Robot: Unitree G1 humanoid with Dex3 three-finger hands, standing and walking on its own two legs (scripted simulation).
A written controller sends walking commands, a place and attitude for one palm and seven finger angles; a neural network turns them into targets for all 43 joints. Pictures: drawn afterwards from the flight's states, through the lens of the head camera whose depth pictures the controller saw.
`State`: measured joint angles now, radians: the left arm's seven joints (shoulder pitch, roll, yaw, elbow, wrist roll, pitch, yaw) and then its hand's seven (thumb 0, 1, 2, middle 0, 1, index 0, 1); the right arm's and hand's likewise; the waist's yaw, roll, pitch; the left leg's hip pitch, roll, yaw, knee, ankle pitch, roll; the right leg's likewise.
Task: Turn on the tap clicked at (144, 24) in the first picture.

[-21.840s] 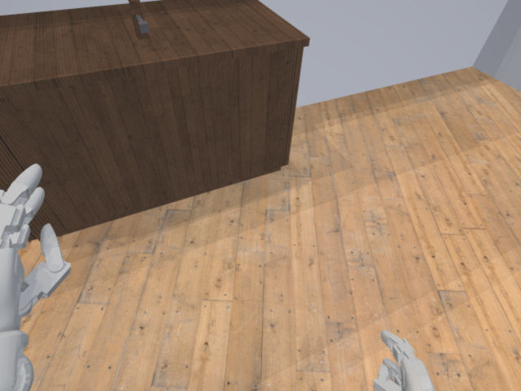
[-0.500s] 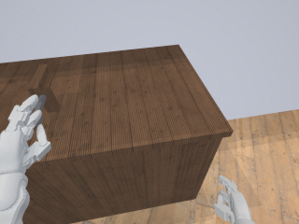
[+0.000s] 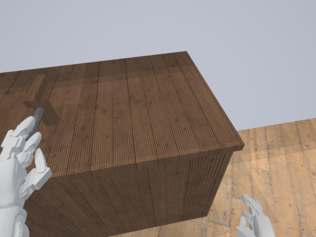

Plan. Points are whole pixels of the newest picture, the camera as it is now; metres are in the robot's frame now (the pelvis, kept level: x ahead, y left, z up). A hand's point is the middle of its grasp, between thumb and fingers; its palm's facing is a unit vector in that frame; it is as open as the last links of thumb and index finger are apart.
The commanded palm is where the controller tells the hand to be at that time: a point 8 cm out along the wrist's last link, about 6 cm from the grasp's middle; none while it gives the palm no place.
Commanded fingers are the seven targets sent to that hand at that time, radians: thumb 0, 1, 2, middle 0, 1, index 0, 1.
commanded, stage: turn the palm inward beside the body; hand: left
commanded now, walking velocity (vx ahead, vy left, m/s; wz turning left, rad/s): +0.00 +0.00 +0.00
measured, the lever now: (30, 133) +0.32 +0.40 +0.09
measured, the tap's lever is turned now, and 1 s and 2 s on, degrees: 0 0 0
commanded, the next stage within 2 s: reach beside the lever's end, fingers flat in 1.06 s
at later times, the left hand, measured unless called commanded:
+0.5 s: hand (45, 186) +0.17 +0.24 +0.14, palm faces +0.45 -0.88 -0.16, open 7.4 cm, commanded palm +0.11 +0.28 +0.16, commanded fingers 0.00 0.90 0.90 -0.20 -0.30 -0.20 -0.30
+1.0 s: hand (49, 180) +0.18 +0.24 +0.14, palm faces +0.46 -0.88 -0.13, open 7.4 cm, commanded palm +0.12 +0.28 +0.16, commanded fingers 0.00 0.90 0.90 -0.20 -0.30 -0.20 -0.30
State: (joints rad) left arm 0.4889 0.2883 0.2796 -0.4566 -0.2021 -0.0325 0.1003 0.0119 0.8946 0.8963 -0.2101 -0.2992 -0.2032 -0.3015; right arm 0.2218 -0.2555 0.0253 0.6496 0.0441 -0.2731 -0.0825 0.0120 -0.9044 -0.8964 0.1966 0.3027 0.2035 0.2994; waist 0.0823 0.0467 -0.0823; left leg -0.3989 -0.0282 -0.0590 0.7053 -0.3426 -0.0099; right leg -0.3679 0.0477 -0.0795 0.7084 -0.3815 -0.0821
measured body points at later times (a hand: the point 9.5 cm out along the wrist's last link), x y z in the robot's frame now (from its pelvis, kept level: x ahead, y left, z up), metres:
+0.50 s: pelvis -0.01 +0.01 +0.00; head -0.03 -0.01 +0.45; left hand +0.14 +0.28 +0.15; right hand +0.20 -0.20 -0.06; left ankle +0.02 +0.13 -0.72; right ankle +0.00 -0.06 -0.72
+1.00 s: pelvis +0.00 +0.01 +0.00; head -0.02 -0.02 +0.45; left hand +0.15 +0.28 +0.15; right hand +0.21 -0.20 -0.06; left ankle +0.02 +0.13 -0.72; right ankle +0.00 -0.06 -0.72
